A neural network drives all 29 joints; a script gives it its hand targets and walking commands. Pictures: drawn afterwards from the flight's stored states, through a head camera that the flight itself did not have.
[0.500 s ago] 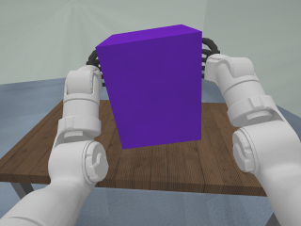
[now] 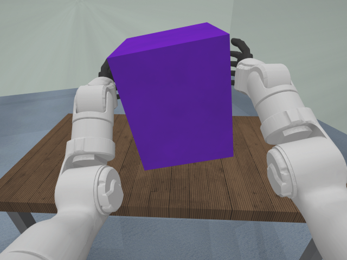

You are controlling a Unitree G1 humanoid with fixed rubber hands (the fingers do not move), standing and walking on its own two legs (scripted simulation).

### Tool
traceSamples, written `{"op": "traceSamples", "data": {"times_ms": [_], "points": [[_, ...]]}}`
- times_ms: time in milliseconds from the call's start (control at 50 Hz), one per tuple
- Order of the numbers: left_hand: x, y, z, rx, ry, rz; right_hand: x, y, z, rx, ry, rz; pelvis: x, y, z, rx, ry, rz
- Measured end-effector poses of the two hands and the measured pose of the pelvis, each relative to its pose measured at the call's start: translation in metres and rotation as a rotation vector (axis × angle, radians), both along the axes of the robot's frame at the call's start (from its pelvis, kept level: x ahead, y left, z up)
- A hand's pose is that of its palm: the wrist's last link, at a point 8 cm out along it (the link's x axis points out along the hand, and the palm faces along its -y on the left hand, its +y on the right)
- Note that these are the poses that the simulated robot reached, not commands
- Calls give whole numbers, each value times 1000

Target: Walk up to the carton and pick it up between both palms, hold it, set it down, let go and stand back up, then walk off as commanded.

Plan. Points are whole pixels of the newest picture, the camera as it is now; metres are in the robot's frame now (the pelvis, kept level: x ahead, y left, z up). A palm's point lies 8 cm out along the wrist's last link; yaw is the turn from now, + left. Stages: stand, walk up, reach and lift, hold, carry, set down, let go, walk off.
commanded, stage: set down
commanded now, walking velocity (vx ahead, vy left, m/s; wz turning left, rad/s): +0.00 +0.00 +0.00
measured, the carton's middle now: (176, 93) +0.39 -0.01 +0.29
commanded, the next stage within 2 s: none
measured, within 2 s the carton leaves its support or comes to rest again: neither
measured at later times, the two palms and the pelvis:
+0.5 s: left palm (88, 96) +0.40 +0.20 +0.29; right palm (211, 90) +0.39 -0.09 +0.29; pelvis +0.00 +0.01 +0.00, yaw +4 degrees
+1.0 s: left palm (112, 101) +0.43 +0.15 +0.26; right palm (225, 105) +0.41 -0.13 +0.25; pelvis +0.02 +0.03 +0.00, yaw -1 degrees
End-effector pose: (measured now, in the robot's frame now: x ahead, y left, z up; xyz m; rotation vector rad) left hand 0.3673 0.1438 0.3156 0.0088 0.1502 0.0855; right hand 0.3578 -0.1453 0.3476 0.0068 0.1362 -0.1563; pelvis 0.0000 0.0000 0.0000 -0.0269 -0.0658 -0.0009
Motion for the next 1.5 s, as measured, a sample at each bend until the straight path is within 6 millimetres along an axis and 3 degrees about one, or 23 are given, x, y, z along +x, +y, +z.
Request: {"op": "traceSamples", "data": {"times_ms": [140,240,340,460,600,840,1180,1500], "points": [[2,10,27,-39,-97,15,2,10,23,35,-100,7,2,0,0,5,-31,17],[9,27,34,-34,-98,18,11,25,16,41,-98,16,1,-2,1,10,-54,27],[18,46,19,-14,-76,31,24,44,-12,28,-74,31,0,-3,2,8,-68,36],[28,58,-18,17,-73,33,35,56,-45,13,-73,35,2,2,2,-5,-76,59],[39,42,-50,38,-60,9,39,41,-71,17,-70,3,5,14,1,-14,-71,55],[58,-2,-44,92,-50,-54,37,-1,-92,43,-63,-63,15,31,2,-10,-60,-6],[63,30,-77,32,-22,13,61,30,-106,-12,-40,6,23,20,2,-12,-37,25],[76,2,-84,61,5,-57,54,3,-125,32,-18,-65,25,28,2,-11,-33,-7]]}}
